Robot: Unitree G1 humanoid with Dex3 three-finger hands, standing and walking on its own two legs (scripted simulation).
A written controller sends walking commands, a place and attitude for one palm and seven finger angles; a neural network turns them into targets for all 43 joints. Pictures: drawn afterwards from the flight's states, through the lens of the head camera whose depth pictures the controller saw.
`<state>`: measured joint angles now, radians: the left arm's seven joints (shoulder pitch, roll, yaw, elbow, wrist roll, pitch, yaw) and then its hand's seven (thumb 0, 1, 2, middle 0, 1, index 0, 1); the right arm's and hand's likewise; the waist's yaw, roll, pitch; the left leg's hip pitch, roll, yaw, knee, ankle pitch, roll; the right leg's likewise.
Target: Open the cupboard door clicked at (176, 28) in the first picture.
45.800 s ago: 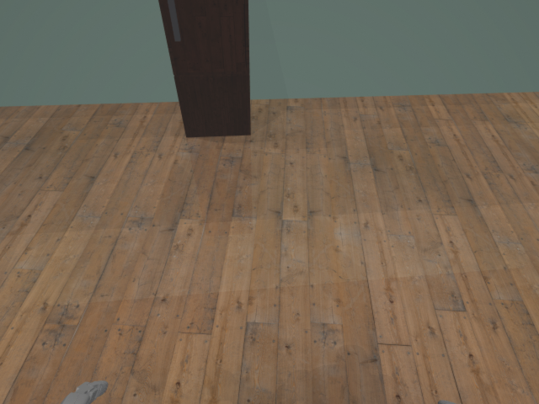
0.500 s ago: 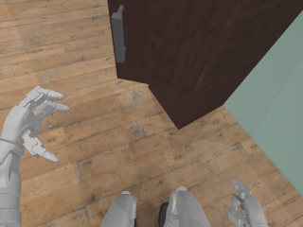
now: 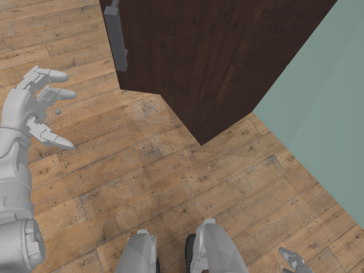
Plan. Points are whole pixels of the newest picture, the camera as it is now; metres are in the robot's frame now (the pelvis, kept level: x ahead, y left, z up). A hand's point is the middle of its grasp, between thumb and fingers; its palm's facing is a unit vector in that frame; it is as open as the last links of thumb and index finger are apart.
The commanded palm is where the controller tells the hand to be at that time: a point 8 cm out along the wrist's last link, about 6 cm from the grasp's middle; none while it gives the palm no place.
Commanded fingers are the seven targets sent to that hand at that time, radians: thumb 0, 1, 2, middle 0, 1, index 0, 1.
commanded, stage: move the hooked fingers beside the handle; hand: left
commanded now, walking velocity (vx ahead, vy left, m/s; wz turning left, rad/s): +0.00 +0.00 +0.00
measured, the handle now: (119, 36) +0.65 +0.15 +0.03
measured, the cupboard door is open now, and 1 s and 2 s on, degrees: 49 49 49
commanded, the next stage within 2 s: slide the fingers in behind the handle in 1.64 s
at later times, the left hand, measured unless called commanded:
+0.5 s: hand (76, 70) +0.53 +0.23 +0.03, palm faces -0.10 -0.99 -0.02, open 14.0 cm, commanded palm +0.53 +0.26 +0.03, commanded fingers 0.00 -0.50 0.30 -0.30 -1.20 -0.30 -1.20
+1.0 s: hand (93, 48) +0.62 +0.21 +0.02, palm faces -0.09 -0.99 -0.06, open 14.0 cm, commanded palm +0.61 +0.22 +0.02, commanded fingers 0.00 -0.50 0.30 -0.30 -1.20 -0.30 -1.20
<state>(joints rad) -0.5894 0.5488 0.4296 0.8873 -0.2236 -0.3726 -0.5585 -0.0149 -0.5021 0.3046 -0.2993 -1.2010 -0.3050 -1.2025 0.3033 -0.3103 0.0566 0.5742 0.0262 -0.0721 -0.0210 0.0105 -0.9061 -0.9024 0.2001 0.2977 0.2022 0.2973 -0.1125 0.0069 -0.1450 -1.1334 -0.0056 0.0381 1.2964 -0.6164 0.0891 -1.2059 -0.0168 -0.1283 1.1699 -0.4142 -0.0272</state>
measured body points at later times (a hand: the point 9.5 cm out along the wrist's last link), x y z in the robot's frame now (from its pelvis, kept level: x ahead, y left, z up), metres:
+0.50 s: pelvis +0.00 +0.00 -0.02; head +0.19 +0.05 +0.39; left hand +0.53 +0.29 +0.04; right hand +0.02 -0.27 -0.11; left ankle -0.01 +0.06 -0.62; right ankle +0.07 -0.11 -0.62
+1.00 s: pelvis +0.01 +0.00 -0.03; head +0.25 +0.04 +0.35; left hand +0.62 +0.27 +0.03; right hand -0.05 -0.25 -0.10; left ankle -0.01 +0.06 -0.62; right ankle +0.07 -0.11 -0.62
